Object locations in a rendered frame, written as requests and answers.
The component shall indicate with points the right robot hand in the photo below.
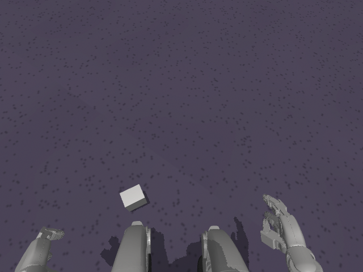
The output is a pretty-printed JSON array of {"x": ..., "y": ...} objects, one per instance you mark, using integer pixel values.
[{"x": 287, "y": 232}]

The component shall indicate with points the left robot hand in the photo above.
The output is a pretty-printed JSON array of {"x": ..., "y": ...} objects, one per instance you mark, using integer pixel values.
[{"x": 38, "y": 252}]

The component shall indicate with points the right robot arm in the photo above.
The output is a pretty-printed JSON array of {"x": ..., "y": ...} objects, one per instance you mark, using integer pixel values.
[{"x": 301, "y": 259}]

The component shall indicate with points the carton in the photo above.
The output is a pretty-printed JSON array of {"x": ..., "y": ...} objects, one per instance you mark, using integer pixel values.
[{"x": 133, "y": 198}]

